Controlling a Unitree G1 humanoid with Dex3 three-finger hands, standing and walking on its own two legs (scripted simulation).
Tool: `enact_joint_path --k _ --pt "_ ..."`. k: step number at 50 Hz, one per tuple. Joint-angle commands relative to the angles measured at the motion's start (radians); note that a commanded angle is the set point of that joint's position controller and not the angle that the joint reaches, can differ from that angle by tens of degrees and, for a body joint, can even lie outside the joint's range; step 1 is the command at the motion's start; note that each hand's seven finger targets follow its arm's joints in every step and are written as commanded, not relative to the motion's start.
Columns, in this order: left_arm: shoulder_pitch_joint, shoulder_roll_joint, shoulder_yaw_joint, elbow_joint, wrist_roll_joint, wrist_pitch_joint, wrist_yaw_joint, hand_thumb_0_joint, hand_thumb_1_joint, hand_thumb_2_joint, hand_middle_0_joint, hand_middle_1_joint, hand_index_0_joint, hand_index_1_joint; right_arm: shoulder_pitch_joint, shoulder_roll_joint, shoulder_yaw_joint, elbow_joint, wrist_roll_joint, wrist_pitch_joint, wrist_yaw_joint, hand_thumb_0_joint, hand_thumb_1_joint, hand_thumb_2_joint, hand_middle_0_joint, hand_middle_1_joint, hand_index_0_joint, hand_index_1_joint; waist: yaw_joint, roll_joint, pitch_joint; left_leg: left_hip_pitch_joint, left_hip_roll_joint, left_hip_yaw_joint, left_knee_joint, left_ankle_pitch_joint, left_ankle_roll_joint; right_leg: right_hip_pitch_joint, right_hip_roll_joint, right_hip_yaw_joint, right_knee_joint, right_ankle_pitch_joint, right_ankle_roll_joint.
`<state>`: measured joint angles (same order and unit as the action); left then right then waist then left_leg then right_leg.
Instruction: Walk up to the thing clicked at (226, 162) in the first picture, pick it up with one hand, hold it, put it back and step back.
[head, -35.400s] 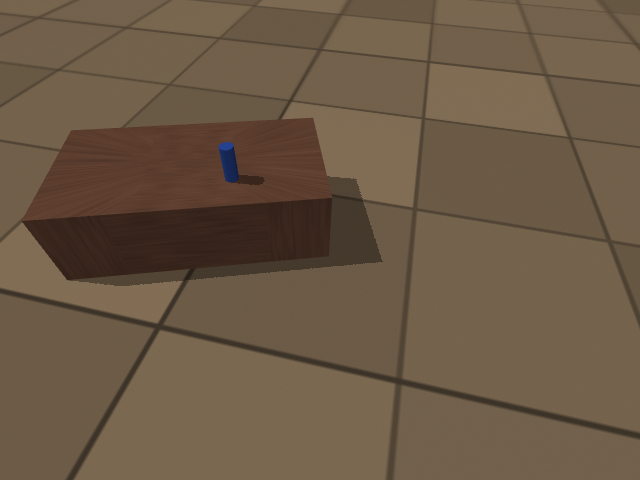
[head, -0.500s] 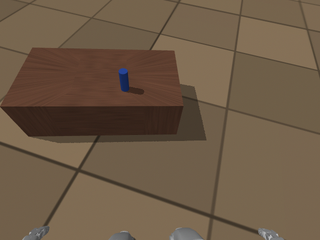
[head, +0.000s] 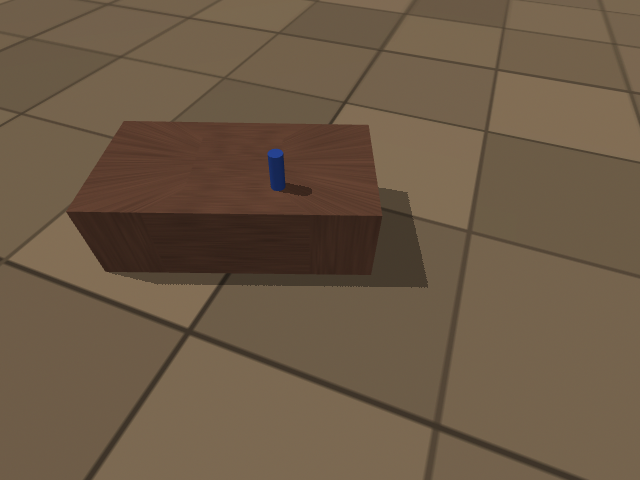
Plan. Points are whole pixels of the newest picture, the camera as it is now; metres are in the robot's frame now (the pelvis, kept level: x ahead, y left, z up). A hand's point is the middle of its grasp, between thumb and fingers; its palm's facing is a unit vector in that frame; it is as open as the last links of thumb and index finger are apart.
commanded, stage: step back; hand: left
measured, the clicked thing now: (276, 170) +1.14 +0.16 -0.36
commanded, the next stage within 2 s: stand in 0.80 s
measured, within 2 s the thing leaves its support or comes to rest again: neither
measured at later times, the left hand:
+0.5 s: hand out of the picture +0.09 +0.28 -0.15, palm faces +0.03 -0.94 -0.34, open 7.4 cm
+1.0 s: hand out of the picture +0.15 +0.26 -0.13, palm faces -0.02 -0.94 -0.34, open 7.4 cm
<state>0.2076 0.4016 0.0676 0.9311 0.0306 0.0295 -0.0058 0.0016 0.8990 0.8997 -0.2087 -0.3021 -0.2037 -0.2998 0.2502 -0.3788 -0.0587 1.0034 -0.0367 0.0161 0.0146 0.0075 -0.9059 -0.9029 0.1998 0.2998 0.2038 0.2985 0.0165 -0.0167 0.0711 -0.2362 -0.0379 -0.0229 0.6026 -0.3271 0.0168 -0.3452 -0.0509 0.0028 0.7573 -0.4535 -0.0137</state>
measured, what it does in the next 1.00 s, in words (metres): stands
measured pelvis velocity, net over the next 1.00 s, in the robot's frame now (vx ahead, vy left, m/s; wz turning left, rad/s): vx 0.04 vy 0.01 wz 0.00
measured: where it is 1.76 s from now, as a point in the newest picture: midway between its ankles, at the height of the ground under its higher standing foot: outside the picture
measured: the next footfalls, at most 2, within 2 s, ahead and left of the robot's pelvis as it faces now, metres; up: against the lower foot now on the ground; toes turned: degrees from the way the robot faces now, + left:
none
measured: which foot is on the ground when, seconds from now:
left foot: down 0.00-1.00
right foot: down 0.00-1.00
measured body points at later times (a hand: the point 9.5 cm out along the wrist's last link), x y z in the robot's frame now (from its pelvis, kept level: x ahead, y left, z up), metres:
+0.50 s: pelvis +0.03 +0.02 +0.00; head +0.04 +0.03 +0.45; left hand +0.08 +0.33 -0.13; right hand +0.11 -0.30 -0.11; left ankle +0.05 +0.13 -0.72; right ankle +0.03 -0.12 -0.72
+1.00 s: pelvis +0.04 +0.01 +0.02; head +0.05 +0.02 +0.47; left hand +0.15 +0.31 -0.11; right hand +0.16 -0.28 -0.10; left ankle +0.05 +0.13 -0.72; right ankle +0.03 -0.13 -0.72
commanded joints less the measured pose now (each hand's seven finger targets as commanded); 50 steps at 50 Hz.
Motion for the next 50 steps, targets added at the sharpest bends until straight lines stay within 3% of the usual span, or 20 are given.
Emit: enact_joint_path --k 1,3,5,7,8,9,10,14,18,19,20,21,22,23,26,28,30,39,46,50 --pt "-0.069 0.183 0.040 -0.065 -0.014 -0.045 -0.006 0.000 0.900 0.900 -0.200 -0.300 -0.200 -0.300 -0.128 -0.251 -0.045 -0.110 -0.011 -0.064 -0.018 0.000 -0.900 -0.900 0.200 0.300 0.200 0.300 0.001 0.094 0.029 -0.030 0.269 -0.362 -0.355 -0.310 0.156 -0.110 -0.008 0.058 0.054 0.003 -0.007" --pt "-0.051 0.179 0.041 -0.042 -0.013 -0.058 -0.010 0.000 0.900 0.900 -0.200 -0.300 -0.200 -0.300 -0.112 -0.249 -0.048 -0.092 -0.009 -0.060 -0.014 0.000 -0.900 -0.900 0.200 0.300 0.200 0.300 -0.013 0.169 -0.005 -0.050 0.234 -0.270 -0.321 -0.229 0.131 0.001 0.019 0.001 -0.065 0.015 -0.003" --pt "-0.011 0.157 0.042 -0.009 -0.009 -0.063 -0.007 0.000 0.900 0.900 -0.200 -0.300 -0.200 -0.300 -0.133 -0.245 -0.046 -0.099 -0.004 -0.041 -0.007 0.000 -0.900 -0.900 0.200 0.300 0.200 0.300 0.011 0.188 -0.015 -0.149 0.209 -0.199 -0.276 -0.261 0.104 0.183 0.058 -0.045 -0.231 0.095 -0.006" --pt "0.037 0.183 0.054 0.020 0.004 -0.073 0.007 0.000 0.900 0.900 -0.200 -0.300 -0.200 -0.300 -0.113 -0.176 -0.025 -0.102 0.006 -0.026 -0.009 0.000 -0.900 -0.900 0.200 0.300 0.200 0.300 0.038 0.069 -0.033 -0.251 0.143 -0.128 -0.105 -0.229 0.051 0.351 0.042 0.038 -0.363 0.119 -0.019" --pt "0.054 0.255 0.069 0.017 0.014 -0.079 0.014 0.000 0.900 0.900 -0.200 -0.300 -0.200 -0.300 -0.131 -0.147 -0.020 -0.120 0.010 -0.026 -0.010 0.000 -0.900 -0.900 0.200 0.300 0.200 0.300 0.058 -0.092 -0.017 -0.390 0.035 -0.077 0.067 -0.256 0.011 0.337 -0.128 0.349 -0.476 -0.147 -0.091" --pt "0.037 0.311 0.080 0.012 0.016 -0.086 0.012 0.000 0.900 0.900 -0.200 -0.300 -0.200 -0.300 -0.124 -0.173 -0.030 -0.105 0.007 -0.025 -0.018 0.000 -0.900 -0.900 0.200 0.300 0.200 0.300 0.054 -0.132 0.010 -0.332 0.009 -0.069 0.242 -0.263 0.000 0.199 -0.300 0.538 -0.574 -0.373 -0.181" --pt "-0.017 0.303 0.079 -0.016 0.012 -0.089 0.012 0.000 0.900 0.900 -0.200 -0.300 -0.200 -0.300 -0.095 -0.208 -0.039 -0.093 0.005 -0.028 -0.019 0.000 -0.900 -0.900 0.200 0.300 0.200 0.300 0.029 -0.063 0.048 -0.311 0.048 -0.115 0.292 -0.224 -0.006 0.137 -0.339 0.553 -0.564 -0.337 -0.228" --pt "-0.075 0.248 0.060 -0.021 0.007 -0.097 0.015 0.000 0.900 0.900 -0.200 -0.300 -0.200 -0.300 -0.042 -0.179 -0.037 -0.057 0.008 -0.044 -0.010 0.000 -0.900 -0.900 0.200 0.300 0.200 0.300 0.002 -0.108 0.001 -0.185 0.084 -0.067 0.177 -0.138 -0.011 0.102 -0.240 0.291 -0.481 0.000 -0.175" --pt "-0.101 0.206 0.028 -0.029 -0.005 -0.077 0.005 0.000 0.900 0.900 -0.200 -0.300 -0.200 -0.300 -0.021 -0.154 -0.042 -0.027 0.002 -0.054 -0.009 0.000 -0.900 -0.900 0.200 0.300 0.200 0.300 -0.029 -0.096 -0.053 0.088 0.026 0.037 -0.139 0.051 -0.011 0.002 -0.137 0.112 -0.315 0.212 -0.105" --pt "-0.097 0.174 0.012 -0.031 -0.006 -0.073 0.003 0.000 0.900 0.900 -0.200 -0.300 -0.200 -0.300 -0.023 -0.171 -0.049 -0.027 -0.005 -0.058 -0.016 0.000 -0.900 -0.900 0.200 0.300 0.200 0.300 -0.041 -0.050 -0.078 0.158 0.066 -0.025 -0.195 0.101 0.001 -0.035 -0.111 0.078 -0.241 0.284 -0.078" --pt "-0.098 0.124 -0.001 -0.036 -0.022 -0.069 0.002 0.000 0.900 0.900 -0.200 -0.300 -0.200 -0.300 -0.042 -0.218 -0.052 -0.034 -0.011 -0.065 -0.023 0.000 -0.900 -0.900 0.200 0.300 0.200 0.300 -0.032 0.102 -0.099 0.129 0.230 -0.255 -0.269 0.089 0.047 -0.056 -0.028 0.018 -0.149 0.238 -0.023" --pt "-0.086 0.138 0.005 -0.012 -0.035 -0.060 0.007 0.000 0.900 0.900 -0.200 -0.300 -0.200 -0.300 -0.107 -0.264 -0.048 -0.047 -0.002 -0.065 -0.021 0.000 -0.900 -0.900 0.200 0.300 0.200 0.300 0.000 0.142 -0.077 0.001 0.324 -0.357 -0.311 -0.045 0.131 0.008 0.034 -0.021 -0.115 0.012 -0.006" --pt "-0.076 0.169 0.011 0.007 -0.028 -0.059 0.008 0.000 0.900 0.900 -0.200 -0.300 -0.200 -0.300 -0.145 -0.269 -0.048 -0.050 0.005 -0.062 -0.018 0.000 -0.900 -0.900 0.200 0.300 0.200 0.300 0.004 0.122 -0.064 -0.059 0.325 -0.333 -0.296 -0.058 0.164 0.095 0.018 0.003 -0.114 -0.017 -0.010" --pt "-0.076 0.158 0.005 0.010 -0.022 -0.063 0.008 0.000 0.900 0.900 -0.200 -0.300 -0.200 -0.300 -0.164 -0.244 -0.038 -0.049 0.000 -0.059 -0.017 0.000 -0.900 -0.900 0.200 0.300 0.200 0.300 0.012 0.107 -0.062 -0.011 0.287 -0.273 -0.262 0.038 0.138 0.080 0.020 0.002 -0.183 0.017 -0.014" --pt "-0.046 0.179 0.007 0.050 -0.024 -0.080 0.016 0.000 0.900 0.900 -0.200 -0.300 -0.200 -0.300 -0.188 -0.203 -0.022 -0.042 0.014 -0.058 -0.021 0.000 -0.900 -0.900 0.200 0.300 0.200 0.300 0.020 0.133 -0.120 0.001 0.190 -0.119 -0.152 0.376 0.043 0.218 -0.025 0.052 -0.292 0.370 -0.018" --pt "-0.078 0.192 0.006 0.052 -0.025 -0.078 0.017 0.000 0.900 0.900 -0.200 -0.300 -0.200 -0.300 -0.176 -0.188 -0.018 -0.029 0.019 -0.056 -0.024 0.000 -0.900 -0.900 0.200 0.300 0.200 0.300 0.000 0.104 -0.128 0.019 0.163 -0.086 -0.167 0.351 0.024 0.230 -0.045 0.065 -0.272 0.436 -0.026" --pt "-0.094 0.185 0.001 0.056 -0.027 -0.076 0.021 0.000 0.900 0.900 -0.200 -0.300 -0.200 -0.300 -0.188 -0.193 -0.021 -0.017 0.019 -0.054 -0.027 0.000 -0.900 -0.900 0.200 0.300 0.200 0.300 0.000 0.091 -0.148 0.080 0.169 -0.072 -0.153 0.459 0.026 0.213 -0.046 0.052 -0.272 0.488 -0.021" --pt "-0.149 0.186 -0.002 0.079 -0.018 -0.072 0.026 0.000 0.900 0.900 -0.200 -0.300 -0.200 -0.300 -0.252 -0.165 -0.018 0.009 0.021 -0.042 -0.023 0.000 -0.900 -0.900 0.200 0.300 0.200 0.300 -0.008 -0.004 -0.128 0.066 0.155 -0.033 -0.172 0.325 0.023 0.241 -0.067 0.076 -0.329 0.497 -0.021" --pt "-0.169 0.161 -0.024 0.111 -0.027 -0.073 0.023 0.000 0.900 0.900 -0.200 -0.300 -0.200 -0.300 -0.261 -0.173 -0.005 0.035 0.033 -0.053 -0.017 0.000 -0.900 -0.900 0.200 0.300 0.200 0.300 -0.015 0.013 -0.172 0.192 0.177 -0.058 -0.239 0.546 0.011 0.299 -0.080 0.063 -0.401 0.611 0.007" --pt "-0.187 0.168 -0.023 0.121 -0.024 -0.070 0.021 0.000 0.900 0.900 -0.200 -0.300 -0.200 -0.300 -0.266 -0.172 -0.002 0.047 0.032 -0.049 -0.016 0.000 -0.900 -0.900 0.200 0.300 0.200 0.300 -0.019 0.024 -0.130 0.169 0.168 -0.053 -0.291 0.407 0.002 0.285 -0.080 0.069 -0.450 0.493 0.009"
